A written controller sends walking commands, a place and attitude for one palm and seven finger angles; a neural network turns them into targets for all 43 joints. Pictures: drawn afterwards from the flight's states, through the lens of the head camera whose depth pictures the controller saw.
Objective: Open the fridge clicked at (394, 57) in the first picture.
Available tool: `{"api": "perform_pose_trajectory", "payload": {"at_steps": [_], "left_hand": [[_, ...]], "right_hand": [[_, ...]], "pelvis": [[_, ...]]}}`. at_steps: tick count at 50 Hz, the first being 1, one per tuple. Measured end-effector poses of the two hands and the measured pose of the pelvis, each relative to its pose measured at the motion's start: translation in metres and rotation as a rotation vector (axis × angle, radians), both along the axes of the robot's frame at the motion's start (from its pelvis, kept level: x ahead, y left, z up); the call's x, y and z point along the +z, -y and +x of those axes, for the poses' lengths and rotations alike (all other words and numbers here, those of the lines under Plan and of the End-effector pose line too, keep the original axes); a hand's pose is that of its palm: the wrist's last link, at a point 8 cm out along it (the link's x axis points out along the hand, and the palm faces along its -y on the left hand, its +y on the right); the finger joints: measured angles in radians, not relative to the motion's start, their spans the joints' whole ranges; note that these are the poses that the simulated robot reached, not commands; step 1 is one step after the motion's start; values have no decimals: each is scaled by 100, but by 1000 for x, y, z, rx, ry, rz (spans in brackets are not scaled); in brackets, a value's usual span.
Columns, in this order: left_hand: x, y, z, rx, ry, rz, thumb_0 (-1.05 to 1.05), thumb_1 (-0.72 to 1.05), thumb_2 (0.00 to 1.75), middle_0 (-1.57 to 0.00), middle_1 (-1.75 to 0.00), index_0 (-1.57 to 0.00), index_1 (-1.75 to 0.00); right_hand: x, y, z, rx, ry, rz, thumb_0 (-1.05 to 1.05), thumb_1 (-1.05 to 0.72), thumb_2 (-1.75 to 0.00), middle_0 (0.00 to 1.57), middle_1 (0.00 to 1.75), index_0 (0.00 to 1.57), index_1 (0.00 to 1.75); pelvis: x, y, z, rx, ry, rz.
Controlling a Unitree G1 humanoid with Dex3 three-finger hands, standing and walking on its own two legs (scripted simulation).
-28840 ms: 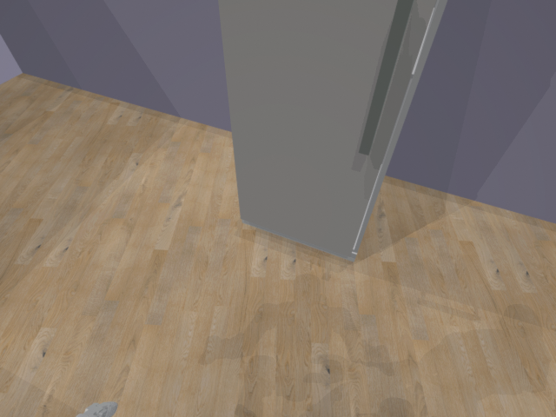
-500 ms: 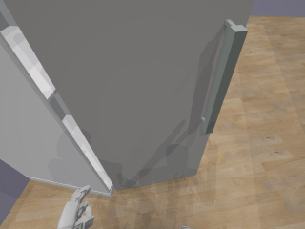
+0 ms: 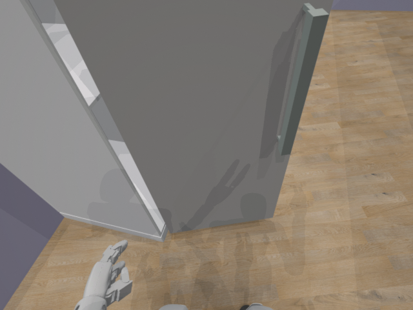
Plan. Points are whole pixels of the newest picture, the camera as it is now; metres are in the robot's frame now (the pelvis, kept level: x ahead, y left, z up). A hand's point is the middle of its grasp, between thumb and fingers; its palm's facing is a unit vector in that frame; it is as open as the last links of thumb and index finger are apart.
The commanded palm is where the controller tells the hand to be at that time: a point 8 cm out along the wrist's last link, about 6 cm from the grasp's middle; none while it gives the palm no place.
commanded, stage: stop stepping back and stand still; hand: right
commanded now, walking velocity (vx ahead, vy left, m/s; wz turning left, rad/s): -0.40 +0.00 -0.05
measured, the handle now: (293, 93) +0.57 -0.18 +0.09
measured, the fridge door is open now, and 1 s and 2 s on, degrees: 68 68 68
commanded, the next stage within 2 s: let the arm hang, fingers relaxed in 1.72 s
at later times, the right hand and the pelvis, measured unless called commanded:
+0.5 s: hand out of the picture +0.09 -0.29 +0.18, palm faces +0.44 +0.81 -0.40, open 7.4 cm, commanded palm +0.01 -0.33 +0.19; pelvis -0.12 -0.02 +0.00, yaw -1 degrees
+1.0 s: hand out of the picture +0.04 -0.31 +0.19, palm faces +0.48 +0.75 -0.45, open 7.4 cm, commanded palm -0.03 -0.34 +0.19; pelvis -0.15 -0.03 +0.00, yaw -4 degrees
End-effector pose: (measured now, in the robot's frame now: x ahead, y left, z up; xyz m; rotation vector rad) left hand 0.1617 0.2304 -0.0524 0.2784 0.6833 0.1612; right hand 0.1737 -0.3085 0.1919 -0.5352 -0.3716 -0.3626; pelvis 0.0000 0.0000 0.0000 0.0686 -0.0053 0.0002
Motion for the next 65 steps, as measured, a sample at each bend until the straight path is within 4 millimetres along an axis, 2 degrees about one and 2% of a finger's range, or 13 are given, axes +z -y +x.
{"api": "perform_pose_trajectory", "payload": {"at_steps": [7,12,20,25,29,32,35,40,45,51,55,61,65], "left_hand": [[-13,9,-47,-36,-11,-46,1,90,89,-21,-30,-20,-30],[-22,5,-82,-2,-61,-55,1,90,89,-21,-30,-20,-30],[-12,4,-122,49,-13,31,1,90,89,-21,-30,-20,-30],[-6,20,-151,52,11,-44,1,90,89,-20,-30,-20,-30],[-16,28,-168,25,-37,-90,1,90,89,-21,-30,-20,-30],[-36,26,-171,-2,-67,-97,1,90,89,-21,-30,-20,-30],[-43,24,-174,-10,-108,-80,1,90,89,-21,-30,-20,-30],[-22,25,-174,-9,-77,-17,2,90,89,-21,-30,-20,-30],[-8,31,-167,11,36,2,1,90,89,-21,-30,-20,-30],[-13,45,-167,-18,-5,-83,1,90,89,-20,-30,-20,-30],[-32,43,-161,-52,-76,-79,1,90,89,-21,-30,-20,-30],[-33,44,-146,-51,-99,-23,1,90,89,-21,-30,-20,-30],[-25,53,-131,-59,-62,-56,1,90,89,-20,-30,-20,-30]], "right_hand": [[4,-14,-53,35,-21,-57,1,-89,-90,21,30,21,30],[2,-7,-91,-1,-13,-27,1,-89,-90,21,30,21,30],[-20,24,-110,-61,56,72,1,-89,-90,21,30,21,30],[-1,15,-129,-3,24,20,2,-89,-90,21,30,21,30],[17,13,-154,0,-4,-74,1,-89,-90,21,30,21,30],[12,21,-170,-50,-25,-130,1,-89,-90,21,30,21,30],[-1,32,-180,-108,-26,-35,1,-89,-90,21,30,21,30],[-21,33,-181,-134,-22,127,1,-89,-90,20,30,21,30],[-9,28,-175,-55,34,71,1,-89,-90,21,30,21,30],[18,37,-178,-93,-13,-68,1,-89,-90,21,30,21,30],[7,44,-183,-145,-49,-64,1,-89,-90,21,30,21,30],[-21,49,-170,-173,-58,86,1,-89,-90,21,30,21,30],[-9,42,-152,-147,-56,47,1,-89,-90,21,30,21,30]], "pelvis": [[-6,-5,-39,-13,-1,6],[-8,-1,-65,-9,51,0],[-17,21,-100,-4,39,-72],[-3,23,-119,-25,52,-59],[2,21,-125,-35,38,-34],[-11,19,-134,-45,41,-47],[-12,22,-142,-43,60,-46],[-4,28,-147,-35,39,-78],[-7,36,-153,-36,55,-83],[3,32,-144,-73,30,-46],[-5,32,-141,-78,33,-50],[-7,42,-130,-73,45,-73],[1,39,-119,-92,40,-79]]}}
